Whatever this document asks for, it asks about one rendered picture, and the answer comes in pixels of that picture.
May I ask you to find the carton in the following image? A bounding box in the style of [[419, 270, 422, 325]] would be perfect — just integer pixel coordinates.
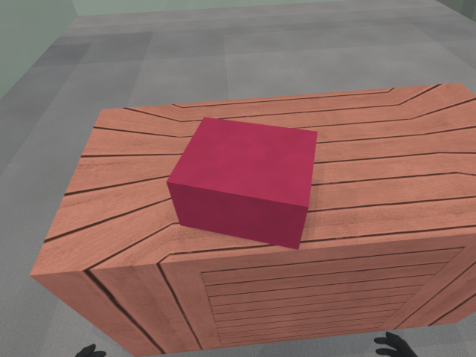
[[166, 117, 318, 250]]

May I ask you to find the robot right hand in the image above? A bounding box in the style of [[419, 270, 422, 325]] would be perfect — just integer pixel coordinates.
[[374, 332, 418, 357]]

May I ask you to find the pedestal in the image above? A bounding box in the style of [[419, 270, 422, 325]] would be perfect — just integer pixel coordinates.
[[29, 83, 476, 357]]

